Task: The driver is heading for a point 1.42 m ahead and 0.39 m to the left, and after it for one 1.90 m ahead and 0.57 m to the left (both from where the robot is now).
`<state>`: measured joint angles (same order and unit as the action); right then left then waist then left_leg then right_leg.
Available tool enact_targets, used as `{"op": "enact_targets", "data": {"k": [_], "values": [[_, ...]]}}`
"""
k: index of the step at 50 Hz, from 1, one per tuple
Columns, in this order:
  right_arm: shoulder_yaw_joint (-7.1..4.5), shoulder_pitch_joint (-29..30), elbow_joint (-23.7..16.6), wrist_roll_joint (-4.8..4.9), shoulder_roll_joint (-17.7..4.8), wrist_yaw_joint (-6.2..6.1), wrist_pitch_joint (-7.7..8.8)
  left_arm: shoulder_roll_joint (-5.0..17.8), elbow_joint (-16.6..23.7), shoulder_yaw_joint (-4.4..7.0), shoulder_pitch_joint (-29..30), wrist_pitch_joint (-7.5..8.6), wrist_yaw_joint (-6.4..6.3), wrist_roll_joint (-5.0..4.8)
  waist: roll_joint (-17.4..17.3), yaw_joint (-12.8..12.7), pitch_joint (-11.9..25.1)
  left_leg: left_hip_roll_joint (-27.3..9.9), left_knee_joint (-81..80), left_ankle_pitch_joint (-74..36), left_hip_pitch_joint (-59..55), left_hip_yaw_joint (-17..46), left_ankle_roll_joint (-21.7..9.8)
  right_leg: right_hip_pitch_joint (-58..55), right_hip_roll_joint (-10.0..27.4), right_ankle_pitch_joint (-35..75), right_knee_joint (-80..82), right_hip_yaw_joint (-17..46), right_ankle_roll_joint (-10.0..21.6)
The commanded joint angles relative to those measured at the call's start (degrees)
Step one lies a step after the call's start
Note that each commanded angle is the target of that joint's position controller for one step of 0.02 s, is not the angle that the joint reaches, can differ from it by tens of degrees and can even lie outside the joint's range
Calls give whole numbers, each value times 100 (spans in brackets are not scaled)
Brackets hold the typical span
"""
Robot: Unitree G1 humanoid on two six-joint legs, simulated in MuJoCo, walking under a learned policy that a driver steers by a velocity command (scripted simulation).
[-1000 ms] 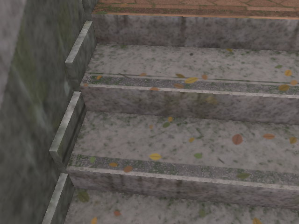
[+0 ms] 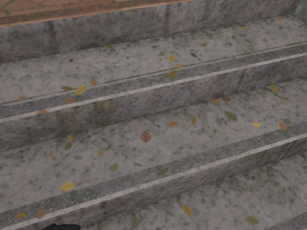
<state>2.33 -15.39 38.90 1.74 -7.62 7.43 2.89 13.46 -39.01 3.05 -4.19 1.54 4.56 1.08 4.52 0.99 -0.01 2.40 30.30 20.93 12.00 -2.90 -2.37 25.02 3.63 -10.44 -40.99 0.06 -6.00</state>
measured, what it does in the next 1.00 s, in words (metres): walks ahead, turning left: left foot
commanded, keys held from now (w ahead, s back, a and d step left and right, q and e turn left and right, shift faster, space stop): no key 0.02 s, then q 0.34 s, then w+q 0.58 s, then w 0.04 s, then w+e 0.02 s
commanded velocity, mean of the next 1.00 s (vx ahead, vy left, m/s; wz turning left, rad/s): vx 0.21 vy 0.00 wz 0.41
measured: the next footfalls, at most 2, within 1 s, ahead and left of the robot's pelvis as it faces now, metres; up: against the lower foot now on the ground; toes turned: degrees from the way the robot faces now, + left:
left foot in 0.68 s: +0.01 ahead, +0.16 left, +0.00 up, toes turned +13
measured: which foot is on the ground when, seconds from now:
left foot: down 0.00-0.34, up 0.36-0.66, down 0.68-1.00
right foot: down 0.00-0.68, up 0.70-1.00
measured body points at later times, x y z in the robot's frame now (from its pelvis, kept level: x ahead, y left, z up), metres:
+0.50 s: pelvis +0.02 +0.00 +0.01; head +0.03 +0.01 +0.46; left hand +0.13 +0.30 -0.09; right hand +0.18 -0.24 -0.09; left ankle -0.09 +0.10 -0.56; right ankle +0.02 -0.14 -0.73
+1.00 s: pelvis +0.16 +0.12 +0.02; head +0.15 +0.15 +0.47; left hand +0.37 +0.36 -0.01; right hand +0.09 -0.10 -0.10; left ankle -0.02 +0.15 -0.72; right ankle +0.30 +0.08 -0.51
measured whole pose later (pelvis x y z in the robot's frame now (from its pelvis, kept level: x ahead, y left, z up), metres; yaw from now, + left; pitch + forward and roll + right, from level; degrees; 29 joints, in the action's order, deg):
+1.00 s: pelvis +0.16 +0.12 +0.02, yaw +29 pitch +11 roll -5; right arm 0.8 -39.5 61.2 -1.1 -4.7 7.9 5.1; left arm 5.0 -33.5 -5.0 5.8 -1.8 2.8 1.3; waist -2.8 7.2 11.6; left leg -0.5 18.5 17.1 8.0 14.5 -4.8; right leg 69.5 1.2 -18.2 -90.5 -10.2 4.0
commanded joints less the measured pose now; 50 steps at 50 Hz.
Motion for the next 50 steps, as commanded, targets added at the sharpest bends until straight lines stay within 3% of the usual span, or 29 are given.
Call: {"op": "enact_targets", "data": {"k": [1, 2, 3, 4, 5, 8, 10, 13, 16, 18, 20, 22, 24, 26, 29, 31, 33, 34, 35, 36, 37, 40, 41, 44, 45, 46, 47, 49, 50], "values": [[-428, -341, -366, 17, -932, -217, 168, 591, 651, 63, 415, 231, -169, -115, -421, 244, 695, -1081, -139, -3149, -728, 1176, -232, -450, 215, 1832, 555, 104, 652], [-439, -815, -368, -86, -880, -407, 240, 514, 786, -20, 755, 276, -160, -176, -115, 500, 955, -879, -49, -3211, -751, 1132, -114, -610, 344, 2124, 364, 236, 919], [-367, -389, -95, -79, -834, -759, 166, -207, 345, -161, -253, 55, -251, -64, -1017, -206, 1381, -1025, -283, -4288, 51, 699, -145, -2079, 268, 1801, 778, 223, 654], [-306, -235, -120, -38, -690, -805, 103, 79, 192, -98, -357, -73, -307, -62, -629, -215, 953, -963, -311, -4001, 323, 609, -59, -2242, 241, 1870, 794, 185, 636], [-394, -294, -549, -179, -560, -438, 160, 342, 514, -13, 538, 115, -114, -380, 247, 229, 87, -448, -6, -2302, 200, 663, 118, -1205, 274, 1929, 660, 224, 688], [-478, -437, -252, -173, -520, -105, 45, 210, 125, -46, -126, -11, 107, -126, -374, -37, 46, -350, -497, -1142, 253, 771, -175, -1184, 240, 340, 940, -62, 571], [-623, -507, -273, -173, -791, -158, 57, 414, 167, 32, 68, 59, -108, -92, -604, 29, 272, -389, -423, -1737, 229, 897, -266, -1347, 188, 535, 793, -211, 732], [-775, -87, -626, -192, -1089, -547, 226, 621, 714, 155, 569, 182, -535, -78, -600, -61, 758, -466, 10, -2944, 350, 1189, -378, -1594, 255, 1469, 453, -309, 1052], [-774, -303, -671, -122, -1117, -682, 197, 865, 836, 392, 175, 264, -730, -98, -366, -162, 788, -430, 304, -2059, 980, 1350, -440, -2004, 667, 1782, 741, 54, 1567], [-669, -385, -626, -208, -829, -658, 121, 898, 659, 485, -583, 260, -837, -81, 140, -428, 881, -31, 1449, -583, 1988, 916, 75, -2913, 1552, 2469, 1426, 1127, 2399], [-760, -389, -619, -368, -862, -646, 82, 1068, 331, 615, -1310, 272, -972, 180, 664, -799, 644, -68, 5499, 2144, 2856, 794, 577, -2602, 2835, 1506, 2448, 2074, 3116], [-825, -415, -509, -393, -969, -477, 46, 767, 196, 384, -480, 261, -736, 289, 183, -199, -103, -255, 7388, 1256, 3685, 1074, 351, -1437, 2614, -933, 3043, 1511, 2621], [-710, -453, -474, -455, -663, -333, 23, 364, 111, 158, 89, 216, -590, 177, -56, 145, -39, -306, 6361, 924, 3582, 790, 256, -1174, 2125, -1680, 3071, 560, 1941], [-773, -811, -263, -243, -770, -123, 50, 1011, 324, 329, 620, 254, -724, 88, 195, 430, 222, -143, 4521, 1295, 1671, 44, 489, -566, 1435, -1378, 3460, -618, 1297], [-697, -565, -267, -29, -703, 74, 139, 1483, 522, 490, 587, 137, -773, 285, 406, 205, 250, -268, 2525, 775, 1084, 300, 381, -1164, 1544, -1143, 3135, -826, 1328], [-603, -993, -46, -82, -437, 64, 169, 1460, 543, 493, 593, 39, -671, 172, 222, 351, 158, -285, 874, -390, 548, 282, -7, -1402, 1586, -992, 2629, -878, 1446], [-777, -2147, 292, -188, -676, 47, 280, 1022, 417, 404, 680, -57, -354, 189, -292, 889, 18, 49, -743, -1431, -435, 134, -388, -986, 1352, 780, 663, -1112, 1563], [-936, -2240, 348, -388, -1057, -46, 290, 242, 238, 232, -112, -66, -207, 313, -1007, 551, 35, 111, -617, -2251, -802, 719, -690, -247, 889, 795, -994, -1251, 1496], [-1124, -2651, 254, -133, -2215, -256, 162, -447, 456, 25, -545, 36, -66, 498, -1953, 57, 658, -1377, -490, -4765, -1663, 3686, -1971, 1563, -119, -1264, -2930, -1450, 837], [-1025, -3348, 381, -341, -2236, -132, 26, -143, 519, 45, -338, 232, 64, 427, -2019, 541, 1024, -1955, -1503, -1961, -2289, 5592, -2418, 3186, -646, -1855, -4790, -319, 679], [-836, -3492, 730, -564, -1389, 5, 7, -142, 386, -78, 514, 344, 12, 99, -2092, 1154, 128, -1664, -1458, 820, -1956, 5091, -1912, 4687, -530, -1781, -6699, 137, 817], [-352, -2970, 1207, -460, -438, 160, -85, 166, 334, -104, 786, 473, -377, 136, -1202, 623, -168, -1572, -676, -812, -1292, 3997, -1559, 6196, -402, -1008, -9159, 371, 1470], [-315, -2850, 1329, -490, -398, 49, 11, -72, 460, -225, 626, 378, -380, 68, -1474, 518, -4, -1631, -621, -1740, -1160, 3920, -1626, 6493, -361, -1567, -9817, 337, 1453], [-271, -2371, 1918, -715, -231, -65, 129, -84, 1114, -419, 1571, 125, -394, -116, -561, 417, 181, -1460, -1151, -2007, -352, 2798, -1047, 6550, -28, -2353, -8488, -116, 1564], [-287, -1571, 1623, -741, -434, -73, 215, -87, 1366, -486, 1953, 30, -460, -104, -447, 213, 101, -899, -1599, -1049, 1300, 2337, -763, 5199, 240, -1513, -6440, -458, 1462], [-377, -814, 1210, -519, -710, -90, 270, -36, 1653, -519, 2501, -90, -420, -79, -667, -91, 294, -613, -2565, -529, 3891, 2203, -829, 2544, 204, -1183, -5136, -831, 1355], [-408, -762, 1180, -302, -1028, -82, 429, -209, 1496, -542, 2465, -162, -287, -27, -1514, -320, 438, -557, -2972, -2477, 5061, 2294, -1077, 390, -271, -493, -5296, -1326, 988], [-539, -1322, 1464, -40, -1649, 18, 551, 76, 1048, -526, 1705, -385, -100, 77, -1448, -396, 931, -826, -1673, -8080, 2969, 1837, -1197, 836, -850, -178, -4784, -1782, 730], [-591, -1750, 1715, -89, -1739, 60, 526, 116, 857, -574, 1223, -517, -92, 112, -1433, -341, 733, -1237, -1082, -10056, 805, 1808, -1188, 2083, -913, -763, -3490, -1545, 892]]}}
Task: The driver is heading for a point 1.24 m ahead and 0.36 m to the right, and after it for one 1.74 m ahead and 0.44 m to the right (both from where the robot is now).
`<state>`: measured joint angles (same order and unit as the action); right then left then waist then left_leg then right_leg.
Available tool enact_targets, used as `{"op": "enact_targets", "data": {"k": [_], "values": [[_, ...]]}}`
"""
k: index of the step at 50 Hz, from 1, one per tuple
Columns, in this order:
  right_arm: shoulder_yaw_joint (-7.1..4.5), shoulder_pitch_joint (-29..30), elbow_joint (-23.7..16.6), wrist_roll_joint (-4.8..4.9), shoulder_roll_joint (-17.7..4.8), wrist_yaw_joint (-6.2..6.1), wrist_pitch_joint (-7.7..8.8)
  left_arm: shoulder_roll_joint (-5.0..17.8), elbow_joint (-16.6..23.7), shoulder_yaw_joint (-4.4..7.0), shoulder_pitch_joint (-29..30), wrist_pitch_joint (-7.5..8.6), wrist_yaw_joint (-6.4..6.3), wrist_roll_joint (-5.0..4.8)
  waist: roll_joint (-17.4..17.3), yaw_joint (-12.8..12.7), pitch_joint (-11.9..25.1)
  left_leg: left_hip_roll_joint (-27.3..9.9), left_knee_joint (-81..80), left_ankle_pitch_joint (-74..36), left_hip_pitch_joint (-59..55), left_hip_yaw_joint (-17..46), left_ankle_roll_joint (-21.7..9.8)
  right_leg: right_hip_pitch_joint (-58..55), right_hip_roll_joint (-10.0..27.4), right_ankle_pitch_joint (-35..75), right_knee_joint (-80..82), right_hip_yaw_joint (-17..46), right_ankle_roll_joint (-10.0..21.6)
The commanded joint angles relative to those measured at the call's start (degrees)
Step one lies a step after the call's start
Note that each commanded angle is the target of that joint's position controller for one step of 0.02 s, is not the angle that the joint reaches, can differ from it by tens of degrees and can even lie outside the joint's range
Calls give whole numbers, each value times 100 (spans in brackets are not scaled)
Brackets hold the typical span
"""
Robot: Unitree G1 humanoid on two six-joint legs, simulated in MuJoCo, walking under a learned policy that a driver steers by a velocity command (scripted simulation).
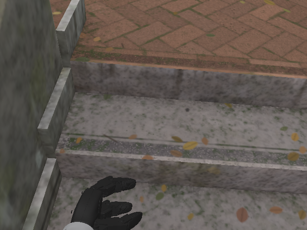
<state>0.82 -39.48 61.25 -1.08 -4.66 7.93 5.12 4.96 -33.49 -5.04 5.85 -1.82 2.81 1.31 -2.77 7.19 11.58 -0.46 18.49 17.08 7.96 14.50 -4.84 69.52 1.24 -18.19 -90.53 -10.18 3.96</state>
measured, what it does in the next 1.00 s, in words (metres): climbs, turning right: right foot 0.15 m higher, then left foot 0.15 m higher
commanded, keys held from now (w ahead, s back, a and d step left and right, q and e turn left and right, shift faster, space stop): w+e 1.00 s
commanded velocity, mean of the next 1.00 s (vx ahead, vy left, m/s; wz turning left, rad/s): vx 0.49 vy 0.00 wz -0.36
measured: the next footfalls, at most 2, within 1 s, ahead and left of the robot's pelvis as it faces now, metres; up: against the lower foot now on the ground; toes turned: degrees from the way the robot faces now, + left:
right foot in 0.04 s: +0.15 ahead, -0.08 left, +0.15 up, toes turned +0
left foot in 0.52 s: +0.45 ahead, +0.11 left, +0.31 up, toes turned -7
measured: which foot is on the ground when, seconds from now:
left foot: down 0.00-0.06, up 0.08-0.50, down 0.52-1.00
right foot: up 0.00-0.02, down 0.04-0.56, up 0.58-1.00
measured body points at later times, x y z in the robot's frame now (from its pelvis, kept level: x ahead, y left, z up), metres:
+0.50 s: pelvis +0.26 +0.00 +0.14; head +0.27 +0.02 +0.59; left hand +0.16 +0.19 -0.02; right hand +0.51 -0.16 +0.08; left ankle +0.41 +0.11 -0.43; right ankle +0.11 -0.08 -0.60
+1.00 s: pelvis +0.53 -0.05 +0.30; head +0.54 -0.05 +0.75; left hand +0.82 -0.04 +0.22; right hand +0.36 -0.12 +0.15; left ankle +0.41 +0.11 -0.45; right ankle +0.65 -0.24 -0.18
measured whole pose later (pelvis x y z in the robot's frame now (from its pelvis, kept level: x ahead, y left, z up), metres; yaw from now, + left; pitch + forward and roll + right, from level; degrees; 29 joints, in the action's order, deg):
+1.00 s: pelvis +0.53 -0.05 +0.30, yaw -22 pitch +7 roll -3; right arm 5.8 -33.9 64.3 -6.9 -2.0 4.9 5.4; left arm 5.1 -43.0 -4.2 5.7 -1.3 6.1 -0.1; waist -3.6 5.1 6.0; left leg -7.8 8.0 17.4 -4.5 -14.9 1.7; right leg 79.6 7.2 -5.2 -98.8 -7.5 14.6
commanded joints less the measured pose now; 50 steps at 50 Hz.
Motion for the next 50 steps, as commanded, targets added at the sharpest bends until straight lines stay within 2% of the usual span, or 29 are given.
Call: {"op": "enact_targets", "data": {"k": [1, 2, 3, 4, 5, 6, 8, 11, 14, 19, 22, 24, 25, 26, 27, 28, 29, 30, 32, 34, 35, 37, 38, 39, 42, 44, 46, 48, 50], "values": [[-493, 351, -191, 93, -1900, 42, 270, 998, 267, 232, -93, -165, 52, 101, -972, -801, -376, -1339, 762, -10765, -577, 219, -939, -1597, -699, -605, 2795, -289, 178], [-541, 403, -90, -303, -1714, 129, 259, 1126, 20, 334, -1313, -84, -22, 26, -945, -986, 281, -1272, 2138, -11905, -922, -60, -889, -2833, -659, -163, 3429, 245, 478], [-471, 396, -81, -590, -1080, 157, 207, 1411, -569, 534, -3026, 16, -48, -90, -160, -1277, 1570, -881, 3862, -10497, 386, 160, -716, -5616, -486, 1516, 4074, 1898, 1158], [-193, -272, -109, -983, -83, 346, 115, 1845, -1148, 669, -3660, 123, 24, -397, 2318, -834, 1993, 566, 6094, -2207, 2771, 76, -113, -7555, 1006, 2830, 5826, 5039, 2992], [-480, 780, -211, -581, -783, 303, -67, 1720, -1038, 762, -3851, 157, 20, -171, 1185, -1545, 5, 1067, 9612, -1667, 4986, 590, -24, -6264, 1145, -551, 6728, 6396, 2402], [-500, 1557, -450, -428, -815, 120, -119, 1606, -1243, 773, -3240, 264, 128, -202, 660, -1278, -1124, 1060, 10987, -1737, 6624, 606, -209, -5744, 1081, -1769, 6545, 5975, 1959], [-426, 1944, -749, -545, -698, -120, -213, 410, -1595, 482, -1836, 431, 332, -252, -259, -337, -562, 779, 10918, -1730, 6897, 452, -434, -5320, 814, -71, 6325, 4607, 1636], [-218, 2348, -1058, -366, -427, -372, -225, 23, -2274, 346, -2083, 580, 279, -3, 142, 10, -621, 80, 10782, -947, 6952, -882, -316, -4681, 384, 1225, 6445, 2592, 1017], [-21, 3331, -1457, -92, -260, -465, -11, 698, -2339, 453, -2555, 608, 219, 301, 468, -470, -726, 72, 10646, -365, 6239, -1600, -206, -3733, 173, 2129, 6915, 2276, 1053], [115, 4375, -2174, -421, -697, -646, -227, 1085, -2869, 326, -3897, 718, 255, 332, 365, -845, -925, -239, 9940, -503, 7406, -1296, 48, -5445, 406, 1799, 6555, 2947, 1019], [271, 5817, -3117, -375, -720, -617, -464, 1074, -2803, 295, -3599, 654, 274, 22, 366, -866, -1328, -365, 6492, 1721, 5416, -1795, -45, -4059, 888, 1058, 8090, 3388, 1259], [309, 5033, -2974, -99, -452, -335, -451, 1795, -2630, 447, -3386, 741, 337, 20, 1261, -375, -1024, 79, 6290, 495, 3527, -2199, 71, -3957, 1464, 6782, 7820, 3269, 1620], [208, 4861, -2942, -98, -646, -296, -395, 2077, -2659, 631, -3532, 779, 272, -145, 1215, -299, -699, 392, 5091, 540, 3564, -2385, 104, -5252, 1400, 8658, 7288, 2952, 1452], [-12, 4231, -2725, -88, -1037, -379, -296, 2011, -2709, 690, -3723, 816, 288, -113, 1103, -267, -80, 556, 4481, 512, 2795, -2244, -67, -5989, 1191, 9689, 6429, 2601, 1112], [-197, 2683, -2349, -194, -1413, -468, -214, 1468, -2648, 627, -3782, 841, 279, 68, 285, 78, 1205, -24, 4257, -1619, 409, -905, -737, -5111, 628, 8646, 4401, 2440, 575], [-288, 1225, -1950, -190, -1864, -559, -191, 729, -2509, 425, -3885, 848, 380, 348, -1283, 276, 2399, -1661, 2297, -748, -1830, 2661, -2165, -2729, -452, 4031, 2571, 2443, 234], [-236, 626, -1767, -347, -1806, -676, -213, 1108, -2584, 636, -2896, 754, 530, 127, -1516, 736, 941, -1904, 902, 1443, -840, 4430, -2143, -1224, -673, 1492, -133, 2620, 85], [-125, 1121, -1658, -118, -1509, -806, -63, 944, -2337, 629, -2455, 738, 446, 83, -1104, 438, -239, -1927, 628, 2712, 21, 3720, -1685, -379, -149, 2140, -1301, 2287, 213], [-94, 1013, -953, 241, -859, -620, -38, 1010, -2077, 761, -1966, 680, 150, 158, 56, 125, -452, -2208, 801, 2240, 428, 2793, -1769, 228, -78, 1741, -2982, 1859, 541], [114, 1706, -525, -17, 200, -357, -34, 187, -1711, 593, -1677, 546, -26, 106, 325, -604, -736, -1861, 585, 1012, 800, 1335, -1281, 789, 121, 1443, -3400, 2046, 996], [147, 1633, -385, -103, 325, -295, 32, 55, -1499, 518, -1568, 447, -14, 78, 329, -763, -839, -1746, 417, 378, 858, 695, -1090, 948, 310, 1590, -3182, 1930, 1129], [134, 2906, -660, -55, 277, -246, 169, -30, -1624, 589, -1840, 287, 111, -22, 215, -1304, -1546, -1533, -324, 150, 2067, -666, -825, 701, 506, 1138, -2520, 1882, 1158], [108, 3316, -698, -177, 123, -266, 256, 120, -1520, 597, -1875, 272, 142, -108, 36, -1548, -1580, -1323, -561, -81, 2716, -1342, -599, 153, 502, 1265, -2543, 1602, 1177], [121, 2858, -428, -261, 26, -302, 280, 237, -1477, 583, -1620, 244, 185, -210, -363, -1323, -1431, -1374, -694, -103, 2342, -1434, -650, 472, 387, 983, -3522, 1462, 1223], [245, 1376, 189, -638, -107, -460, 153, 37, -1072, 266, -527, 294, 122, -364, -14, -827, -1299, -1401, -799, -199, 483, -1670, -547, 2274, 337, 648, -3578, 1436, 1564], [338, 598, 248, -842, -267, -421, 69, 418, -696, 230, 162, 361, 52, -498, -231, -493, -1087, -1419, -1201, -39, -253, -1855, -490, 2325, 556, 1407, -2156, 840, 1453], [412, 362, 44, -851, -366, -379, 60, 629, -626, 305, 400, 243, 186, -389, -510, -450, -898, -1386, -1518, -694, 125, -2412, -312, 999, 728, 1956, -1760, 501, 1202], [399, 311, 148, -619, -439, -289, 14, 475, -312, 203, 945, 113, 301, -157, -182, -478, -1103, -1437, -1881, -1534, 354, -2722, -381, -138, 719, 1800, -657, 294, 1207], [256, 604, 164, -358, -1224, -293, 135, 315, -312, 162, 928, 72, 477, 49, -805, -859, -827, -1600, -1317, -6383, -25, -2980, -683, -1361, 263, 574, 117, -235, 940]]}}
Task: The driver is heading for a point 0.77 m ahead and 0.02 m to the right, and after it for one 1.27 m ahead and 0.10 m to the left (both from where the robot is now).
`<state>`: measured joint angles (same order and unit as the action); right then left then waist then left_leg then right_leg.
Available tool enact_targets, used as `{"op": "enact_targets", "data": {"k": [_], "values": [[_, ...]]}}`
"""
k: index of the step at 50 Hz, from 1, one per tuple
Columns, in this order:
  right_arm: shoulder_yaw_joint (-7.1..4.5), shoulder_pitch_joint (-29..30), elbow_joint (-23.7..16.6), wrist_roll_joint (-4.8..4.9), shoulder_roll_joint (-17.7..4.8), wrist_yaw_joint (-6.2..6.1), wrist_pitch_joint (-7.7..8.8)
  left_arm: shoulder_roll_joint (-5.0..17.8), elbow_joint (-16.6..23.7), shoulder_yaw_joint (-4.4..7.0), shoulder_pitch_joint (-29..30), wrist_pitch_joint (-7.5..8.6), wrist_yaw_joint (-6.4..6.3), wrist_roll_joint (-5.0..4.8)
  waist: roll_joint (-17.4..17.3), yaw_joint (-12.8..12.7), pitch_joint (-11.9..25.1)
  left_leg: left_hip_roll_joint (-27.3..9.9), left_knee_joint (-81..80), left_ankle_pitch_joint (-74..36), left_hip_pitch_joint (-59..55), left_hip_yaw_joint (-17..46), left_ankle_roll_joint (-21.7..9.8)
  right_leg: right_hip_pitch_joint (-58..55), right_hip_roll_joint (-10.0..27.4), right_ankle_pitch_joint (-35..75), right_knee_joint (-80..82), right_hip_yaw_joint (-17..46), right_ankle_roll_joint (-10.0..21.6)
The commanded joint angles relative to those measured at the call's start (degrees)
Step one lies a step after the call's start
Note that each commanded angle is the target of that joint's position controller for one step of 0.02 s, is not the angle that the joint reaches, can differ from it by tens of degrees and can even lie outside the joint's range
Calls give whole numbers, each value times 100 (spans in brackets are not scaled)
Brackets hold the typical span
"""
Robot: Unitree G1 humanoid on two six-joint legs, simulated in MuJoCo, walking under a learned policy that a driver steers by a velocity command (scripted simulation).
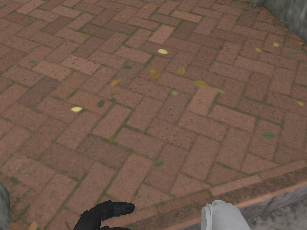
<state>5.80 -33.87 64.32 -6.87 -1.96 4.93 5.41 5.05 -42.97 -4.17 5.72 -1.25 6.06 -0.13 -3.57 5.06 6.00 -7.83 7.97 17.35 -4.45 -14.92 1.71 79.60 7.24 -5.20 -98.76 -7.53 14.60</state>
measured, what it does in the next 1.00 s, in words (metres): climbs: right foot 0.15 m higher, then left foot 0.15 m higher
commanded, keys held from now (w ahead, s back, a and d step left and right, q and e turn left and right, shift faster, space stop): w+e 0.18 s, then e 0.12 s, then q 0.70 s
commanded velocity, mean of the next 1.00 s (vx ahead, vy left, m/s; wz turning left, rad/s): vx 0.21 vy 0.00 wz -0.03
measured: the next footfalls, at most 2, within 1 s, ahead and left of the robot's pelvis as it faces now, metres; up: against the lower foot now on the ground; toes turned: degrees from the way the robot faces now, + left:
right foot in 0.06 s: +0.22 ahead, -0.11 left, +0.15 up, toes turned -10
left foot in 0.58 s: +0.51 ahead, -0.02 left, +0.31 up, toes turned -13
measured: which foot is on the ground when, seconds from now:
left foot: down 0.00-0.10, up 0.12-0.56, down 0.58-1.00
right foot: up 0.00-0.04, down 0.06-0.60, up 0.62-1.00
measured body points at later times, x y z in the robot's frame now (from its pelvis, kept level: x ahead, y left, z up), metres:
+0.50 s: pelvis +0.28 -0.06 +0.16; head +0.28 -0.06 +0.61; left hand +0.23 +0.18 +0.02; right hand +0.48 -0.27 +0.10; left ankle +0.49 +0.01 -0.32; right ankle +0.18 -0.10 -0.59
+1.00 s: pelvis +0.42 -0.07 +0.29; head +0.42 -0.06 +0.74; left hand +0.68 +0.13 +0.23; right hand +0.47 -0.32 +0.17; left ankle +0.47 -0.01 -0.44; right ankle +0.51 -0.26 -0.38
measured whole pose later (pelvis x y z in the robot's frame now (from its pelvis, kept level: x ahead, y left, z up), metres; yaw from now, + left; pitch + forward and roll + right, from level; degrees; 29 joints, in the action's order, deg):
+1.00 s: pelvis +0.42 -0.07 +0.29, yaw -1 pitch +3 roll -2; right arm -1.3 -19.0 43.8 1.2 -10.0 -3.0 1.4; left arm 11.9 -39.2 0.4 1.4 2.6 -2.8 -1.0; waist -0.5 5.4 2.3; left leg 8.7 33.1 10.7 23.6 9.9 -4.3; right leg 37.4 0.7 -15.9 -52.1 6.3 -4.6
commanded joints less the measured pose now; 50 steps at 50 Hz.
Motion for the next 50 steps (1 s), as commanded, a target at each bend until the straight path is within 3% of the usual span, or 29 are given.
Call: {"op": "enact_targets", "data": {"k": [1, 4, 5, 6, 7, 8, 10, 11, 12, 14, 15, 18, 21, 23, 24, 25, 27, 29, 30, 31, 32, 33, 35, 36, 41, 46, 47, 48, 50], "values": [[-294, -359, -1, 330, -1579, -19, 117, 250, 674, 86, 1033, -68, 211, 268, -565, -616, -164, -1017, 114, -7685, 260, -62, -1373, -2378, -539, -986, 1687, -871, -217], [-684, -227, -230, 309, -2142, 11, 116, 722, 431, 297, -323, 49, -61, 185, -1211, -1008, 357, -1061, 1748, -10307, -872, 218, -1180, -4476, -1369, -1265, 4276, -836, -165], [-553, -845, -554, -193, -1289, 43, 201, 1039, 274, 345, -1420, 61, -246, 84, 15, -859, 2304, -781, 3618, -8525, 1661, 820, -782, -8369, -758, 1922, 3839, 1073, 685], [-614, -172, -879, -107, -1531, 227, 204, 1510, -574, 548, -3526, 73, -410, 218, 1017, -1596, 2654, 421, 5330, -2309, 3996, 1099, -307, -10459, 22, 1457, 5968, 3869, 1040], [-823, 1024, -1392, 273, -1590, 312, 99, 2202, -1183, 866, -4797, 132, -402, 318, 1097, -1912, 1828, 1326, 8151, -762, 5210, 2261, -381, -9827, 492, 675, 7202, 5339, 786], [-862, 1248, -1482, 385, -1348, 257, 173, 2552, -1325, 1049, -4568, 351, -440, 339, 661, -1508, 652, 1184, 9572, -1050, 5996, 2890, -359, -8657, 503, 590, 7025, 5027, 164], [-831, 2179, -2060, 204, -1149, 94, 285, 1554, -1212, 859, -3370, 566, -341, 149, 727, -937, 24, 1200, 11998, -764, 6824, 2740, -803, -7137, 431, 915, 6855, 4645, 351], [-697, 2186, -2323, 413, -728, -34, 245, 1157, -1249, 682, -2829, 563, -223, 252, 354, -385, 95, 1126, 12406, -778, 7054, 2845, -972, -6526, 502, 852, 6978, 4518, 209], [-603, 2059, -2468, 411, -577, -113, 138, 797, -1199, 504, -2156, 585, -103, 348, -38, 126, -182, 913, 12005, -809, 6910, 2741, -1167, -5484, 330, 877, 7232, 3969, 90], [-575, 1934, -2464, 415, -830, -133, -69, 677, -1264, 434, -1998, 729, -96, 356, 214, 432, -568, 720, 11620, -448, 7160, 2254, -1284, -4984, 57, 1072, 7600, 2776, -343], [-502, 2032, -2572, 526, -738, -100, -47, 961, -1198, 492, -2224, 767, -168, 402, 1005, 310, -556, 889, 12794, 273, 7591, 2004, -1231, -5025, 29, 1377, 7771, 2543, -240], [-288, 2468, -2802, 573, -442, -25, -25, 893, -1763, 320, -3344, 823, -271, 831, 46, 112, -735, 610, 11683, -679, 7978, 1709, -1313, -4964, -452, 259, 7704, 1665, -790], [-305, 4334, -3563, 802, -908, 25, -224, 1425, -1737, 313, -4330, 738, -307, 625, 927, -543, -466, 580, 9753, -1764, 7320, 925, -531, -5363, -246, 1178, 8589, 1672, -764], [-324, 3860, -3349, 705, -958, 83, -300, 1517, -1627, 307, -4555, 906, -365, 447, 1160, -437, -399, 736, 9416, -1473, 7094, 762, -303, -6297, 46, 3680, 8228, 1611, -878], [-280, 3448, -2588, 733, -310, -534, -518, 1203, -1551, 593, -3666, 566, -627, -172, 102, -508, -652, 601, 8844, 149, 6730, 290, -398, -6612, -47, 4528, 8290, 1056, -1035], [-318, 3308, -3373, 599, -1049, -75, -502, 2056, -1035, 422, -3394, 900, -357, 383, 1526, 154, -158, 759, 7895, -1166, 5225, 706, -400, -6072, 216, 5774, 8162, 1175, -1039], [-544, 2627, -2997, 487, -1428, 116, -645, 2364, -1037, 656, -2651, 993, -262, 94, 1489, 572, 25, 1051, 6749, -1005, 3953, 843, -350, -6252, 467, 7393, 7990, 1001, -1101], [-818, 1458, -2462, 567, -1999, -70, -469, 2670, -898, 895, -2547, 883, -196, -16, 1109, 683, 58, 1639, 4715, -845, 3356, 467, -532, -7411, 465, 8949, 6626, 876, -1158], [-969, 468, -2086, 549, -2320, -214, -478, 2019, -830, 862, -3064, 760, -73, 356, -85, 311, 1558, 833, 4243, -3334, 1123, 2661, -1604, -6481, -12, 6277, 4543, 1332, -1376], [-983, 230, -2022, 212, -2303, -216, -462, 1440, -658, 858, -3169, 615, 107, 388, -1532, 106, 2040, -468, 2158, -3250, 688, 5921, -2922, -4710, -1745, -1360, 1834, 1884, -1677], [-950, 613, -2185, 80, -2054, -205, -238, 1478, -637, 922, -3165, 502, 143, 174, -907, 186, 1066, -502, 1425, 441, 1638, 6744, -2327, -3695, -1633, -1042, 810, 2822, -1349], [-843, 1491, -2096, 244, -1607, -180, -9, 1410, -550, 905, -2352, 570, -38, 167, -143, -143, -386, -91, 1582, 2247, 2891, 6013, -1940, -2976, -1294, -789, 615, 2537, -1230], [-694, 2560, -2030, 566, -1011, -285, 119, 1099, -664, 695, -2207, 603, -316, 512, 720, -731, -177, 415, 1861, 1621, 3814, 4713, -1758, -3555, -806, -420, 1047, 2122, -1249], [-638, 2766, -1943, 618, -867, -332, 124, 1063, -398, 650, -1780, 588, -462, 505, 705, -965, -200, 642, 1751, 1360, 4210, 4318, -1506, -3772, -661, -747, 1304, 1946, -1249], [-804, 1884, -1953, 404, -1573, -456, 271, 1536, 3, 707, -1008, 714, -660, 267, 22, -366, -13, 648, 1529, -106, 3151, 3818, -1300, -3468, -468, -702, 2474, 1530, -1787], [-923, 1525, -2312, 655, -1931, -403, 304, 1578, 496, 819, -326, 621, -893, 269, -261, -118, -218, 297, 1279, 653, 2510, 4572, -1486, -3524, -528, -1027, 3187, 1423, -2149], [-852, 1601, -2162, 997, -1372, -819, -265, 634, 923, 416, 97, 453, -976, -101, -57, -212, -724, 776, 1082, -482, 2629, 4592, -1342, -3515, -816, -1227, 4313, 1043, -1964], [-858, 1482, -2309, 925, -1380, -965, -506, 435, 945, 342, -13, 381, -921, -224, -122, -239, -535, 867, 1106, -729, 2383, 4189, -1097, -3886, -1021, -1335, 4954, 823, -1915], [-972, 1945, -2766, 834, -1733, -970, -646, 911, 865, 469, -309, 377, -911, -202, -643, -305, 109, 838, 1330, -1037, 2043, 4027, -1139, -4650, -1089, -835, 5490, 921, -1891]]}}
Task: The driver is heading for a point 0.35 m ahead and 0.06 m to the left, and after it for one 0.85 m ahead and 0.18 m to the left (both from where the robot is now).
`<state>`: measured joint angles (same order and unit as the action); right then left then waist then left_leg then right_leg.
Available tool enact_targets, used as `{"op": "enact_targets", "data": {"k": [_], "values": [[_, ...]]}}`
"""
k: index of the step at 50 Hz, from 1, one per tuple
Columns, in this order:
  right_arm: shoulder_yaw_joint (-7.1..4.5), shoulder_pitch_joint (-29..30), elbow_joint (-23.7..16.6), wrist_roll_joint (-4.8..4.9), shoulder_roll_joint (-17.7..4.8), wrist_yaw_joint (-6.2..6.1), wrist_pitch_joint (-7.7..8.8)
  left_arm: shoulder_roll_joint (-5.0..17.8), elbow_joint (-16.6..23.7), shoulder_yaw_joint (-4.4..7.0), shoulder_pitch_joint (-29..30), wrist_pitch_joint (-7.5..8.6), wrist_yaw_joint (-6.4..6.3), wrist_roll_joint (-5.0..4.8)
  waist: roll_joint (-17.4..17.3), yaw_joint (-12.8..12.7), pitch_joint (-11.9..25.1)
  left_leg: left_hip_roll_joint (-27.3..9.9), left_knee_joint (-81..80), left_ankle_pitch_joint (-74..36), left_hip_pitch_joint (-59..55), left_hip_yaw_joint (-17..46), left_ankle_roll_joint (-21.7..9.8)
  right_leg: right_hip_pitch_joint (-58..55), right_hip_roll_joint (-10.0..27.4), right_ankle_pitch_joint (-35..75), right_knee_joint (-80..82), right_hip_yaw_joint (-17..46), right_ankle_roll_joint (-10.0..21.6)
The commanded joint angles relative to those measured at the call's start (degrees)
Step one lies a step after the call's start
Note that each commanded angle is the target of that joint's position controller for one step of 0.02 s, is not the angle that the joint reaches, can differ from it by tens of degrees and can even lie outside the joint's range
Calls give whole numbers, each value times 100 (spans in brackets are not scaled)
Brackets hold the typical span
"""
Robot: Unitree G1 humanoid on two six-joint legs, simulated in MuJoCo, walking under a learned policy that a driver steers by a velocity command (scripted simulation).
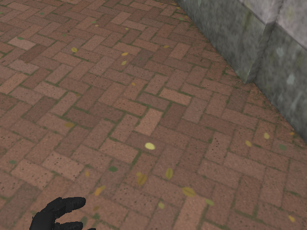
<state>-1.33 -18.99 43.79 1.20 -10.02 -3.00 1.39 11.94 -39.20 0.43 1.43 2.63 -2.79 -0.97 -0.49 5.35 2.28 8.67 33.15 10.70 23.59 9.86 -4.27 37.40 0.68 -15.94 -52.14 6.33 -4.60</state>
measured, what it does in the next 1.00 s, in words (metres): walks ahead, turning left: right foot, then left foot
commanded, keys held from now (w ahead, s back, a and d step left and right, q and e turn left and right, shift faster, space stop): q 0.38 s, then w+q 0.26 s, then w+e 0.04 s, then e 0.32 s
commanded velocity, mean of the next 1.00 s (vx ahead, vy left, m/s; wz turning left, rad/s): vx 0.13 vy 0.00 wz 0.37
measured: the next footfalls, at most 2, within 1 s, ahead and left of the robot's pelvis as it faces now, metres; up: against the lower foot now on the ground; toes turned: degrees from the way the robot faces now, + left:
right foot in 0.12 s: +0.16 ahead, -0.12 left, +0.00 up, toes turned +10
left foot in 0.58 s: +0.02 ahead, +0.11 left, +0.00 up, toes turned +20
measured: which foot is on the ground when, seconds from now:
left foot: down 0.00-0.12, up 0.14-0.56, down 0.58-1.00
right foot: up 0.00-0.10, down 0.12-0.58, up 0.60-1.00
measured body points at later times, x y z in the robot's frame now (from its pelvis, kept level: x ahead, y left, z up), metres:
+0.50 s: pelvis +0.03 -0.02 +0.01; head +0.05 -0.02 +0.45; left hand +0.09 +0.28 -0.08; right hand +0.26 -0.20 -0.09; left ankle -0.01 +0.10 -0.67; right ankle +0.12 -0.13 -0.73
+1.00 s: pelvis +0.15 +0.09 +0.01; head +0.17 +0.11 +0.45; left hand +0.28 +0.37 -0.08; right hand +0.29 -0.13 -0.11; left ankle -0.02 +0.10 -0.73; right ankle +0.34 +0.03 -0.69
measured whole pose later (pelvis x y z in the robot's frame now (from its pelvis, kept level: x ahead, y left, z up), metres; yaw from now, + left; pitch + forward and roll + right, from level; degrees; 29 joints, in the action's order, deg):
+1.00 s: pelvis +0.15 +0.09 +0.01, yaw +21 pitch +4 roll -1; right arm -0.4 -21.9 42.8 -2.3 -13.0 1.7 7.9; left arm 13.1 -42.7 1.2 -1.2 4.8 4.4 1.0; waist 0.8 2.4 2.2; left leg 3.3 16.6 21.6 -1.3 0.1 -4.2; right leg 38.8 0.5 2.1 -39.9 -3.4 0.4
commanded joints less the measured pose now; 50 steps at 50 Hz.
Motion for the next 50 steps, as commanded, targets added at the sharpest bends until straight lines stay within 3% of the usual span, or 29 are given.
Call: {"op": "enact_targets", "data": {"k": [1, 4, 5, 6, 7, 8, 9, 10, 12, 13, 16, 19, 20, 21, 22, 24, 26, 27, 28, 29, 30, 31, 33, 35, 37, 38, 41, 45, 50], "values": [[-308, 624, -881, -53, -1063, -156, -267, 413, 458, 65, 1, 26, 11, -94, -1009, -355, 623, -910, -1074, -176, -781, 1619, -661, -678, -387, 335, 938, -379, 39], [-297, 655, -1116, 32, -886, -119, -328, 393, 333, 144, -399, 100, -4, -83, -798, -553, 328, -968, -606, 235, -560, 2039, -716, -1566, -308, 533, 2589, -280, 167], [-264, 509, -1125, -47, -692, -31, -258, 586, 270, 261, -541, 95, -31, -91, -722, -543, 234, -839, -348, 798, -138, 1916, -540, -2178, -6, 871, 2856, -90, 279], [-200, 235, -1119, -108, -372, 48, -195, 848, 385, 317, -643, 53, -99, 43, 148, -458, 454, -416, 934, 2076, 626, 1288, -257, -3003, 1041, 936, 2908, 785, 678], [-181, 140, -1341, -81, -377, 22, -134, 1154, 656, 370, -451, -41, -112, 266, 1976, -150, 383, 263, 2137, 2889, 1808, -43, 103, -3222, 2203, 1479, 3654, 2705, 1574], [-321, -68, -1148, -72, -977, -3, -73, 746, 856, 276, -356, -53, -111, 276, 1764, -129, 720, -277, 3614, 2397, 1897, -64, 480, -3148, 2467, 1252, 3664, 3208, 2043], [-385, 7, -1020, 10, -1283, -19, -137, 272, 1077, 120, -230, -24, -137, 231, 1082, -293, 644, -432, 4371, 1922, 1948, 48, 702, -2925, 2230, 1072, 3384, 2482, 2009], [-396, 186, -977, -9, -1255, 4, -276, 140, 1112, 67, -97, -67, -155, 228, 504, -346, 497, -533, 4815, 1545, 2070, -1, 807, -2757, 1747, 729, 3230, 1662, 1717], [-254, 533, -1237, 5, -922, 84, -402, 348, 952, 90, -293, -189, -175, 101, 475, -422, 263, -669, 4703, 994, 2360, -279, 904, -2795, 1170, 760, 3192, 859, 1574], [-222, 657, -1271, 1, -830, 79, -407, 403, 886, 115, -444, -212, -171, 185, 600, -489, 179, -697, 4419, 866, 2234, -545, 940, -2641, 947, 973, 3227, 446, 1554], [-123, 833, -1363, -17, -724, 90, -375, 560, 755, 189, -769, -284, -157, 225, 911, -649, 319, -854, 3621, 856, 1903, -900, 1046, -2741, 1011, 824, 3273, 151, 1741], [-73, 1180, -1496, -75, -735, 147, -362, 922, 706, 339, -844, -258, -128, 128, 982, -784, 284, -1139, 2725, 987, 1467, -956, 928, -2569, 1432, 382, 3421, 141, 1874], [-100, 1109, -1524, -162, -855, 191, -327, 1048, 667, 414, -970, -205, -146, 97, 1006, -770, 377, -1209, 2906, 959, 1290, -949, 864, -2474, 1697, -261, 3625, 380, 1918], [-76, 539, -1140, -524, -972, 554, 54, 1077, 698, 378, -930, 282, -161, 438, 732, -718, 11, -926, 3825, 768, 1255, -1110, 827, -1564, 1833, -1651, 4168, 908, 1846], [-259, 331, -1076, -526, -1250, 676, 234, 1248, 825, 436, -587, 502, -161, 419, 847, -489, 98, -1001, 3910, 814, 1266, -828, 772, -1724, 2008, -2151, 4280, 964, 1678], [-361, 212, -994, -399, -1252, 763, 370, 1197, 829, 385, -191, 616, -133, 301, 766, -323, 180, -1083, 2493, 1271, 439, -950, 605, -1783, 1740, -2261, 4263, 316, 1233], [-346, 136, -965, -295, -1058, 802, 415, 1271, 648, 414, -409, 506, -162, 245, 760, -437, 194, -1106, 918, 1687, -250, -939, 460, -2158, 1702, -1887, 3848, 29, 1117], [-391, -66, -751, -322, -1089, 817, 448, 1269, 549, 425, -647, 360, -176, 120, 288, -570, 159, -894, -945, 1061, -209, -1326, 419, -2836, 1344, -2039, 3240, -341, 1106], [-421, -283, -519, -321, -1031, 835, 520, 1309, 404, 443, -933, 196, -129, 220, 228, -674, 39, -767, -1945, 252, -1040, -1390, 338, -2511, 1204, -2212, 2568, -569, 1138], [-524, -306, -652, -350, -1140, 752, 696, 738, 228, 278, -1275, 196, -39, 556, 129, -587, 179, -992, -945, 678, -2441, -860, -78, -1073, 1247, -1773, 1675, -721, 945], [-672, -1004, -574, -217, -1904, 511, 880, 182, 943, 59, -304, 352, 34, 522, -1260, 43, 303, -2596, -1791, 2460, -3252, 2654, -1783, 1230, 300, -1574, 265, -874, 398], [-595, -654, -703, -453, -1631, 405, 919, 146, 973, -20, 105, 428, 184, 354, -1051, 371, -213, -2800, -2268, 3587, -3039, 3584, -1808, 2252, 53, -1082, -634, 253, 372], [-398, -340, -668, -434, -1173, 376, 844, 718, 755, 160, 64, 503, 125, 278, -630, 17, -225, -2468, -1979, 2068, -2662, 2387, -1280, 2185, 125, -598, -1921, -44, 328], [-176, -107, -676, -396, -812, 456, 732, 714, 490, 155, -125, 526, 158, 472, -359, -316, -251, -2026, -1825, 584, -1971, 1276, -843, 1738, 248, 327, -2115, -209, 431], [-216, -93, -747, -445, -936, 455, 689, 795, 268, 172, -317, 386, 322, 422, -426, -349, -296, -1900, -2097, 64, -1763, 963, -858, 1621, 186, 812, -1903, -336, 325], [-243, -155, -786, -389, -972, 455, 696, 833, 211, 191, -326, 368, 402, 363, -617, -257, -329, -2026, -2108, -282, -1876, 942, -1058, 1677, 169, 876, -1547, -378, 229], [-219, -459, -646, -546, -1000, 478, 722, 556, 139, 140, -113, 295, 558, 303, -419, -248, -185, -2156, -1983, -2297, -2417, 366, -1045, 1620, 200, 1244, -780, -566, 99], [-164, -344, -529, -414, -1095, 455, 758, 443, 143, 124, 284, 235, 814, 280, -315, -313, -206, -1996, -1799, -3702, -1947, -401, -337, 621, 188, 1800, 356, -847, 334], [-255, -292, -398, -291, -1613, 413, 679, 894, -32, 352, 77, 386, 620, 98, -629, -490, -33, -1761, -1009, -5697, -2279, -922, 506, -699, -407, 1884, 1630, -1309, 639]]}}
Velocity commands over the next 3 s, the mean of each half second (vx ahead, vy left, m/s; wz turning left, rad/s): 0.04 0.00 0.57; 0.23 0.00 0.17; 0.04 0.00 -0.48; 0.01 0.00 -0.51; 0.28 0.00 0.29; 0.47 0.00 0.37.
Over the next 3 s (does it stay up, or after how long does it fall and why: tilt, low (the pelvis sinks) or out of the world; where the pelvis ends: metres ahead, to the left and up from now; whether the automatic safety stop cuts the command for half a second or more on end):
stays up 0.60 0.22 0.00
